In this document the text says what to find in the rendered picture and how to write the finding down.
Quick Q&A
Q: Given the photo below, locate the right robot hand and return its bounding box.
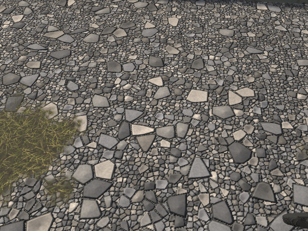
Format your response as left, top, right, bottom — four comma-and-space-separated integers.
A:
282, 213, 308, 229

